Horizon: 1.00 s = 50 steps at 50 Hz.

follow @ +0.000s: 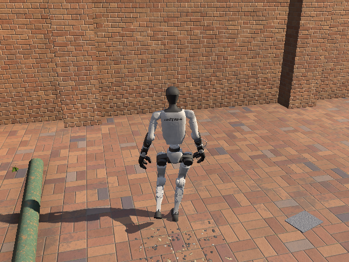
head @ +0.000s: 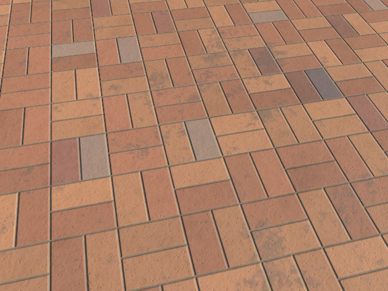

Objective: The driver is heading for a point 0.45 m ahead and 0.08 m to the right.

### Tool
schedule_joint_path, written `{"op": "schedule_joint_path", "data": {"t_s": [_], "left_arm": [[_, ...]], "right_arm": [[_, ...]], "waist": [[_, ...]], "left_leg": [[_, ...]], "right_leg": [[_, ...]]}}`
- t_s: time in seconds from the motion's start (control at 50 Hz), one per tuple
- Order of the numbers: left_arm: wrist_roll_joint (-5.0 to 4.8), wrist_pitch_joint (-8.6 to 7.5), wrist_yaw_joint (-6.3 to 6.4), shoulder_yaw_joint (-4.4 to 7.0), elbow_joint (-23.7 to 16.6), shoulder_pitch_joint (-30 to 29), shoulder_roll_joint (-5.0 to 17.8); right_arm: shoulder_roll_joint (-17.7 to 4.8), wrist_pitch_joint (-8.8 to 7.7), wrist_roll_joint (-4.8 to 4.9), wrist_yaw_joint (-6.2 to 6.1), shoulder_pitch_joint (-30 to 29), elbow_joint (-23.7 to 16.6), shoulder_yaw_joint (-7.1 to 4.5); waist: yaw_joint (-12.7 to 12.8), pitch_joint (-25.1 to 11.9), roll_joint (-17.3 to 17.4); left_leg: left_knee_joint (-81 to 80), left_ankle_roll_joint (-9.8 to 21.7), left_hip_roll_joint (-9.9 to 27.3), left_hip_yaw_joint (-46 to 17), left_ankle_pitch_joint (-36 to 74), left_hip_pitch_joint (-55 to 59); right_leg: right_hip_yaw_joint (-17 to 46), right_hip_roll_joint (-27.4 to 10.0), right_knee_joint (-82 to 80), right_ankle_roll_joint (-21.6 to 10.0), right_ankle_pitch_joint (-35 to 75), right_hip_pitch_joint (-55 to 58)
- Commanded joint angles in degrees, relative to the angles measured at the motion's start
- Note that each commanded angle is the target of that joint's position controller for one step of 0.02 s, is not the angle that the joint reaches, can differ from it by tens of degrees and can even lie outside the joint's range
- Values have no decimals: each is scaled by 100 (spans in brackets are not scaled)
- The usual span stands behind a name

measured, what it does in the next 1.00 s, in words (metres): walks ahead, turning right: left foot, then right foot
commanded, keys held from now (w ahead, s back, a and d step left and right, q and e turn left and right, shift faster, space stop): w+e+shift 0.26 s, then shift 0.74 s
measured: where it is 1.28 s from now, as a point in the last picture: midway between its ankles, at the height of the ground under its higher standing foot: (207, 248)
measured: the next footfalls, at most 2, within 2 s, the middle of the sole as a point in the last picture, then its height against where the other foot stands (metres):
left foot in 0.30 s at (159, 272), level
right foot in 0.68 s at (242, 240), level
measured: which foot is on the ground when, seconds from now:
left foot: up 0.00-0.28, down 0.30-0.68, up 0.70-0.96, down 0.98-1.00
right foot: down 0.00-0.28, up 0.30-0.66, down 0.68-1.00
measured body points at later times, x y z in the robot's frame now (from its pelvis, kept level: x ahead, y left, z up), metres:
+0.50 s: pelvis +0.43 +0.02 +0.02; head +0.48 +0.01 +0.47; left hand +0.70 +0.22 -0.08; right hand +0.37 -0.26 -0.09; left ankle +0.49 +0.14 -0.72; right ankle +0.38 -0.07 -0.63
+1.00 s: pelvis +0.57 -0.04 +0.02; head +0.58 -0.04 +0.46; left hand +0.76 +0.13 -0.12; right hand +0.54 -0.30 -0.12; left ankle +0.62 +0.07 -0.72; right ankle +0.61 -0.15 -0.72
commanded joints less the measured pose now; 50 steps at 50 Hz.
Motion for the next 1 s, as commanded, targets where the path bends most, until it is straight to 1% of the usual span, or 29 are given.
{"op": "schedule_joint_path", "data": {"t_s": [0.02,0.06,0.1,0.2,0.24,0.26,0.28,0.3,0.32,0.34,0.36,0.38,0.4,0.42,0.46,0.52,0.56,0.62,0.66,0.68,0.7,0.72,0.74,0.76,0.8,0.88,0.96,0.98,1.0], "left_arm": [[-73,-250,110,108,-338,116,554],[-130,-381,79,114,-381,173,675],[-102,-431,70,139,-380,383,727],[-177,-408,56,249,-294,916,940],[-170,-402,113,282,-352,735,1088],[-111,-412,107,317,-389,608,1278],[-70,-429,87,350,-421,311,1440],[-56,-494,79,236,-508,131,961],[-328,-478,154,-53,-729,989,-287],[-227,-373,227,-37,-743,1114,385],[-79,-299,227,18,-681,500,617],[-4,-256,171,10,-711,131,563],[27,-219,99,-3,-789,-216,475],[81,-148,13,-29,-893,-280,312],[112,-28,-54,-102,-1005,-249,92],[123,-4,-161,-211,-1255,-484,17],[55,-22,-234,-293,-1235,-618,-32],[122,-28,-221,-280,-1166,-712,135],[243,-147,-149,-231,-973,-388,279],[295,-235,-106,-188,-919,-192,493],[316,-288,-54,-170,-1008,81,765],[8,-238,22,-235,-979,186,516],[-173,-163,67,-255,-1025,-118,334],[-152,-111,118,-300,-1026,-443,197],[-23,-58,217,-375,-937,-844,21],[51,-89,202,-335,-675,-734,56],[-13,28,202,-301,-530,-900,39],[-28,57,205,-320,-479,-788,-56],[-40,70,190,-336,-440,-652,-160]], "right_arm": [[-764,105,-188,41,26,-612,-116],[-667,244,-197,89,-575,-942,-49],[-593,240,-98,145,-1359,-1285,23],[-650,181,79,163,-1980,-1596,63],[-878,166,86,87,-1528,-1511,-24],[-1198,149,129,4,-832,-1338,-160],[-1434,121,140,-99,280,-1059,-277],[-1713,69,4,-223,1457,-785,-397],[-2068,-6,-317,-211,1532,-767,-459],[-1976,81,-133,-99,1248,-841,-546],[-1302,89,-40,-59,658,-930,-399],[-841,81,-12,-13,366,-825,-274],[-687,68,-19,0,477,-672,-222],[-680,28,44,-13,705,-479,-203],[-724,-46,161,25,725,-251,-217],[-991,-68,167,70,99,-279,-265],[-1005,-47,202,122,-56,-270,-277],[-1149,15,291,118,179,-151,-329],[-1201,119,289,67,532,-18,-345],[-1201,176,250,45,900,30,-346],[-914,250,215,18,1442,-74,-284],[-683,461,345,-43,2032,104,-221],[-831,613,282,-55,1975,190,-221],[-857,673,228,-41,1471,128,-225],[-749,737,190,-58,1051,99,-196],[-541,884,238,-112,988,289,-155],[-345,939,191,-153,807,404,-107],[-449,903,115,-155,685,380,-111],[-694,843,28,-171,594,303,-131]], "waist": [[-330,99,640],[-273,388,475],[-34,582,290],[467,69,-208],[199,-351,-245],[-172,-873,-286],[-838,-1319,-284],[-1284,-1817,-109],[-502,-2540,1856],[-507,-3210,1676],[-463,-2253,938],[-384,-1452,473],[-425,-1096,361],[-361,-807,585],[-75,-622,665],[273,-547,801],[263,-638,1013],[225,-564,734],[281,-646,343],[270,-764,-89],[165,-1360,-1120],[32,-2358,-1318],[-10,-2277,-864],[-29,-1660,-653],[-251,-926,-570],[-279,-1070,-446],[-364,-819,-494],[-318,-611,-287],[-228,-395,116]], "left_leg": [[-500,-221,386,-133,-169,-1721],[-1445,-386,441,192,80,-1536],[-2613,-457,324,388,1083,-1276],[-4500,-167,-204,426,2439,-568],[-5020,-66,-481,337,2081,422],[-4936,-19,-582,230,1628,1270],[-5078,34,-484,323,1545,2271],[-4896,171,195,-103,1131,3575],[-4855,854,2525,-2818,3116,5226],[-5263,1346,2544,-4179,3039,5095],[-5484,1238,2078,-3066,3163,4074],[-5497,1145,1727,-2174,3839,3244],[-5570,1050,1467,-1596,4291,2919],[-5707,1010,1322,-1250,4764,2500],[-5993,1009,1280,-902,5033,1912],[-6379,887,984,28,5145,949],[-6452,631,559,586,4434,412],[-6149,509,762,483,3862,624],[-5139,374,539,601,3563,840],[-4276,240,239,833,2753,754],[-2648,54,-269,1122,-561,39],[-1877,11,-486,341,-1980,171],[-1684,-13,-370,101,-1967,51],[-1711,-36,-302,110,-1797,-130],[-2427,-77,-159,101,-1357,139],[-3531,-56,-366,269,-904,915],[-5101,68,-480,420,321,1725],[-5517,167,-273,118,463,1914],[-6028,317,341,-562,54,1858]], "right_leg": [[2977,-1672,-2282,-951,-56,684],[2577,-1344,-2536,-900,304,-165],[2419,-1123,-2614,-727,1087,-505],[2500,-1247,-2125,-227,3463,841],[2533,-1237,-1359,58,4680,1226],[2586,-1254,-449,204,5222,1349],[2460,-1128,825,332,5285,1183],[2201,-877,2421,456,4096,419],[1483,-117,4645,710,-1861,-1465],[1214,-329,5347,668,-1603,-1902],[1113,-749,5038,694,-930,-1978],[989,-884,4737,762,-651,-2003],[1007,-982,4503,803,-745,-2172],[1036,-1023,4254,856,-815,-2113],[1054,-1028,3641,931,-917,-1893],[764,-1043,1860,971,83,-1103],[425,-947,701,933,1290,12],[485,-1032,124,810,1728,474],[497,-935,-410,656,1789,997],[697,-1247,-607,557,3189,1379],[2266,-2853,-255,78,6641,2328],[2994,-3498,-244,-648,7922,2547],[2844,-3291,-489,-799,6541,2262],[2627,-2990,-846,-689,5233,1701],[2050,-2499,-1237,-280,4386,770],[1731,-2218,-1436,-76,3231,430],[1742,-1934,-1607,254,292,-282],[1794,-1837,-1686,515,-600,-674],[1683,-1660,-1485,754,-967,-935]]}}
